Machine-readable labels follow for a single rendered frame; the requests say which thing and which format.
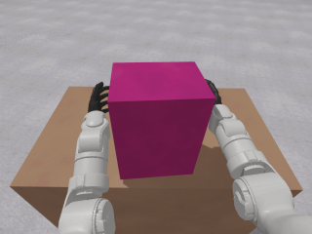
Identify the left robot forearm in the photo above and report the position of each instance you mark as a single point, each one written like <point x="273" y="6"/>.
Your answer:
<point x="90" y="178"/>

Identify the right robot upper arm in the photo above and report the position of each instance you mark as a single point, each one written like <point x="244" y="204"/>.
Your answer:
<point x="265" y="200"/>

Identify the robot right hand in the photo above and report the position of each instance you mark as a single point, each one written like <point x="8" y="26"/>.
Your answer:
<point x="215" y="92"/>

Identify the left robot upper arm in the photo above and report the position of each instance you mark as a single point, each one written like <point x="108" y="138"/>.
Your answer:
<point x="92" y="216"/>

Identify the robot left hand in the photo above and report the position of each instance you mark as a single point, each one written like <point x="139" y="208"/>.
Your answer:
<point x="95" y="103"/>

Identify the right robot forearm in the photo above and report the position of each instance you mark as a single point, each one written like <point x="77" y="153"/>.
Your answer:
<point x="243" y="159"/>

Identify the carton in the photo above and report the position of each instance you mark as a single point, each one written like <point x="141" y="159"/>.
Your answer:
<point x="159" y="113"/>

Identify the pedestal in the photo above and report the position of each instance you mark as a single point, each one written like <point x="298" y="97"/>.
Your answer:
<point x="199" y="203"/>

